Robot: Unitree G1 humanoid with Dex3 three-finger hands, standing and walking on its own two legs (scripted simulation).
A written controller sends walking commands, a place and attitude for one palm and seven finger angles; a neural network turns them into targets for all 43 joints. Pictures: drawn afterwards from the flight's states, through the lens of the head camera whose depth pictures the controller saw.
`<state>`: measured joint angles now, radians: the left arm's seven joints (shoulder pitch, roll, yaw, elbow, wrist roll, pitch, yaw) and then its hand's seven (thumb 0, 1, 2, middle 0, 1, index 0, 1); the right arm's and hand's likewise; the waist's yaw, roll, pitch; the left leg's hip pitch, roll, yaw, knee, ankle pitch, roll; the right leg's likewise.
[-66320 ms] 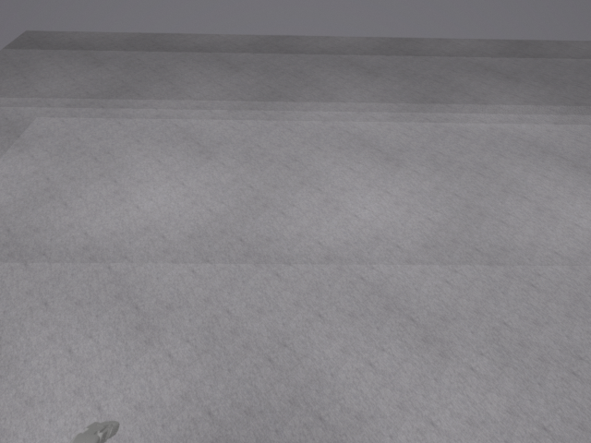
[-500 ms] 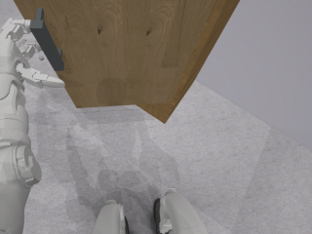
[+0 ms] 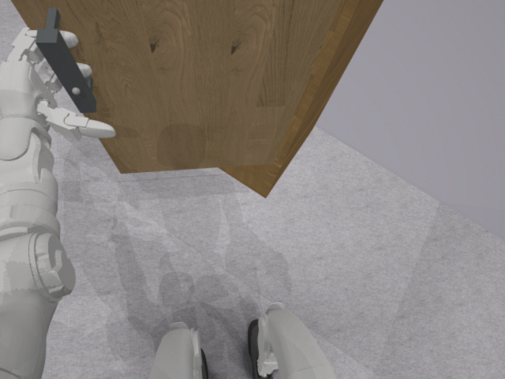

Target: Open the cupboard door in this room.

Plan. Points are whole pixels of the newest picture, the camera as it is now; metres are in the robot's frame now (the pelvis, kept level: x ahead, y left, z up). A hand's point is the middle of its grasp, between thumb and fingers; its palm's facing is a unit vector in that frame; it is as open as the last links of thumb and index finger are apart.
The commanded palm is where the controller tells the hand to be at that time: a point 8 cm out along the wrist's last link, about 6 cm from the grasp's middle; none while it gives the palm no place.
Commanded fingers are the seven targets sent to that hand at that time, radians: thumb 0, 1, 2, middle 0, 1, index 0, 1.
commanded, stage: slide the fingers in behind the handle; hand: left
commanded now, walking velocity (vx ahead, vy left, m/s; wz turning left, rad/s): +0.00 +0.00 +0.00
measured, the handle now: (72, 65) +0.58 +0.21 +0.06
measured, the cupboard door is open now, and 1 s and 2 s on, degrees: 41 40 59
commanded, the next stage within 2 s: close the thumb around the handle in 0.52 s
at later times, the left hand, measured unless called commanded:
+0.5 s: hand (85, 89) +0.53 +0.19 +0.06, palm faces +0.02 -1.00 -0.02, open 14.0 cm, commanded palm +0.51 +0.23 +0.06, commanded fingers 0.00 -0.50 0.30 -0.30 -1.20 -0.30 -1.20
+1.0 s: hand (84, 92) +0.52 +0.19 +0.06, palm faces +0.03 -1.00 -0.01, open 10.0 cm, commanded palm +0.50 +0.23 +0.06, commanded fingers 0.00 0.62 0.78 -0.38 -1.32 -0.38 -1.32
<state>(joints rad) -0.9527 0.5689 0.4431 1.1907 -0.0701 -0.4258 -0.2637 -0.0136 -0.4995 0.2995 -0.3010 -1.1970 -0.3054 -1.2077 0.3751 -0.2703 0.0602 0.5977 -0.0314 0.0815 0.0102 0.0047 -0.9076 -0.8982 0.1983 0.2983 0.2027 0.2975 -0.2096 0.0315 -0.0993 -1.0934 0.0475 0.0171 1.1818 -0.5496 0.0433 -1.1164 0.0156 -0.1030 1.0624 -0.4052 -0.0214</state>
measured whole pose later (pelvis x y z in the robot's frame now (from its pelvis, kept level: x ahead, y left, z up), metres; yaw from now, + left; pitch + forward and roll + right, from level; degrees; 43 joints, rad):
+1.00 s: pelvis +0.00 +0.00 +0.00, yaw +0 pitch +26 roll -4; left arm -0.94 0.50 0.40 1.18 -0.07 -0.45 -0.21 -0.01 0.10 0.56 -0.34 -1.26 -0.33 -1.27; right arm 0.38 -0.27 0.05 0.61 -0.04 0.08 0.02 0.00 -0.91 -0.90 0.20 0.30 0.20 0.30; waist -0.20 0.04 -0.11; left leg -1.07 0.04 0.02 1.17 -0.55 0.05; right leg -1.10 0.01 -0.10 1.06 -0.40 -0.01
